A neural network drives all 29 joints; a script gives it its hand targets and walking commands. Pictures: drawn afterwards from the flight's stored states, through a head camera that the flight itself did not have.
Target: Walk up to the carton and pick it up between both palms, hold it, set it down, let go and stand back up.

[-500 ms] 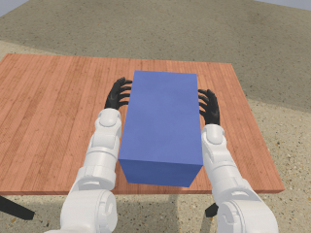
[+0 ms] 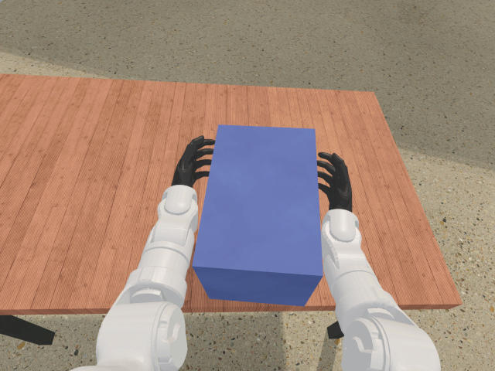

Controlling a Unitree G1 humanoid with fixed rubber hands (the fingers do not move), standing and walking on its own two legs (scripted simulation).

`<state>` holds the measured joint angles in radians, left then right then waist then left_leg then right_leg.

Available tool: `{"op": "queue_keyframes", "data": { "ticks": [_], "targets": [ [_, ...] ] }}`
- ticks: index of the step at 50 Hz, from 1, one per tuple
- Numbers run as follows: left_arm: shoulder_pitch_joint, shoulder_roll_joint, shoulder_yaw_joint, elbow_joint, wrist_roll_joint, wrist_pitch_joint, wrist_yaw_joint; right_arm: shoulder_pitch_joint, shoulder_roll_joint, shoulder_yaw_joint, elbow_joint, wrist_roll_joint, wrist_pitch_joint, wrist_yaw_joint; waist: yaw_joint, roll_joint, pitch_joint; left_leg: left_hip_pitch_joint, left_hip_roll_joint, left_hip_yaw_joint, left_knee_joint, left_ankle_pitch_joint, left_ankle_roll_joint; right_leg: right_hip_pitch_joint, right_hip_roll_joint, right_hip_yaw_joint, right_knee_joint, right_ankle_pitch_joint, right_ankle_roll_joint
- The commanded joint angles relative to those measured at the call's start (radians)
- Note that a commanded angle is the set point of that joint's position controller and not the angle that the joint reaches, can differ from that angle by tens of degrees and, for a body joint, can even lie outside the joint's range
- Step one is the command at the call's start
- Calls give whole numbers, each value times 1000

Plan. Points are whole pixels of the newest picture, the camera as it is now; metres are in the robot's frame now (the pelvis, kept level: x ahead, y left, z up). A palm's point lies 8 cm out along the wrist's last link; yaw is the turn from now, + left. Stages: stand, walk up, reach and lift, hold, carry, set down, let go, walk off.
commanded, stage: set down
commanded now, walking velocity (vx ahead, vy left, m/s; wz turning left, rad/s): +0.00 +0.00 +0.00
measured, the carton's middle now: (261, 215) +0.36 -0.03 +0.01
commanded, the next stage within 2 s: none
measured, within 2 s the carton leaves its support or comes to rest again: rests again in 1.04 s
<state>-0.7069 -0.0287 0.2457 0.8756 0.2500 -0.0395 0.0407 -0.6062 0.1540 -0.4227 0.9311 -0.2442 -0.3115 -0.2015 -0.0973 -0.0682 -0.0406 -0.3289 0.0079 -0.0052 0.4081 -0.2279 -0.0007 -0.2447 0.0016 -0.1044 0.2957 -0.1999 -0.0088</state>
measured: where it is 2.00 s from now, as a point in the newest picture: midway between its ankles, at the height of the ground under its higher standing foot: outside the picture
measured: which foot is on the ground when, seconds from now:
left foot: down 0.00-1.00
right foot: down 0.00-1.00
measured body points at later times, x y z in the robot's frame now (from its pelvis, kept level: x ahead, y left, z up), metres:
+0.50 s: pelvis +0.01 +0.01 -0.01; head +0.11 +0.04 +0.43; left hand +0.44 +0.09 -0.01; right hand +0.38 -0.17 +0.00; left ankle -0.02 +0.11 -0.74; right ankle -0.04 -0.11 -0.75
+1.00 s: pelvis -0.01 +0.01 -0.01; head +0.11 +0.04 +0.42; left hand +0.44 +0.07 -0.01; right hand +0.36 -0.18 -0.02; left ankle -0.02 +0.11 -0.74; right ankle -0.04 -0.11 -0.75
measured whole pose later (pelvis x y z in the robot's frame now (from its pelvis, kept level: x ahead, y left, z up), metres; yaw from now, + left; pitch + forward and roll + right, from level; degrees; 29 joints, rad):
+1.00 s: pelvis -0.01 +0.01 -0.01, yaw -2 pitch +22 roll -3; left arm -0.82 -0.04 0.27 1.12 0.27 -0.35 0.10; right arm -0.64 0.13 -0.56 1.04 -0.29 -0.49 -0.16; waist -0.10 -0.02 -0.13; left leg -0.69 0.03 -0.01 0.54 -0.24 0.00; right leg -0.58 0.02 -0.10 0.38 -0.18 0.00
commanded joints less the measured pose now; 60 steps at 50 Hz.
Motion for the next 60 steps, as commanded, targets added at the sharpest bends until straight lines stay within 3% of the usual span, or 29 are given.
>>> {"op": "queue_keyframes", "data": {
  "ticks": [1,6,20,28,37,43,46,49,54,60],
  "targets": [
    [-656,-610,-199,75,82,-91,-129,-694,511,123,1,-188,-121,134,-61,165,-702,255,19,26,99,662,-95,118,6,3,99,690,44],
    [-658,-613,-197,100,91,-118,-117,-686,494,92,41,-204,-146,140,-67,179,-712,284,30,19,128,728,-105,43,15,-8,91,650,31],
    [-632,-618,-193,160,135,-233,-77,-670,491,66,99,-256,-231,168,-41,206,-819,296,45,6,204,894,-115,-114,40,-23,83,610,-12],
    [-602,-604,-188,206,167,-299,-67,-638,501,89,141,-275,-263,184,-18,197,-854,242,37,12,220,893,-114,-125,42,-18,113,658,-7],
    [-574,-572,-140,287,202,-327,-78,-641,497,86,160,-282,-272,185,1,165,-832,96,20,28,210,757,-96,-76,33,-1,167,707,9],
    [-596,-517,-94,325,216,-343,-72,-650,442,53,163,-282,-267,190,6,166,-848,78,23,34,210,701,-95,-97,36,-3,178,663,8],
    [-602,-365,-42,326,209,-346,-43,-634,278,16,162,-250,-263,179,18,178,-883,103,28,44,211,697,-99,-110,39,1,181,629,6],
    [-652,-55,30,303,169,-351,21,-630,-39,-62,155,-177,-244,121,6,187,-932,124,23,47,227,711,-102,-119,45,18,182,625,6],
    [-719,101,-15,270,38,-333,82,-649,-198,-46,161,-32,-207,48,-44,198,-988,89,15,33,247,668,-105,-121,53,46,200,640,11],
    [-757,159,-71,301,-69,-285,87,-657,-255,3,201,65,-145,3,-74,187,-964,59,6,27,256,607,-96,-127,39,63,223,630,15]
  ]
}}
